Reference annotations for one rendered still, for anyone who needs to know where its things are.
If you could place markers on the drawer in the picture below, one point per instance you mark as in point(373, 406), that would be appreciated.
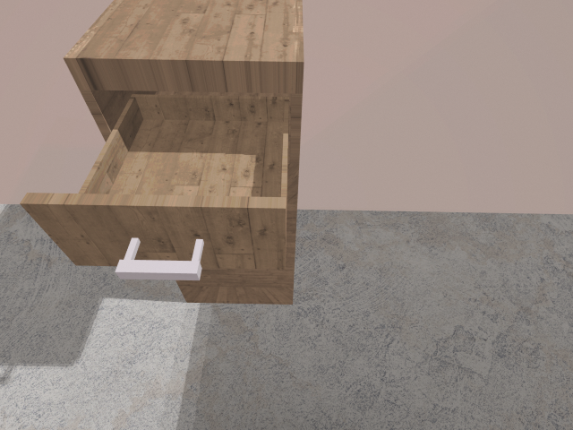
point(177, 168)

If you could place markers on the cabinet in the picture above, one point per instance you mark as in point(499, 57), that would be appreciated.
point(207, 48)

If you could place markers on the handle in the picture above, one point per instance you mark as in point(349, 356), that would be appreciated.
point(130, 269)

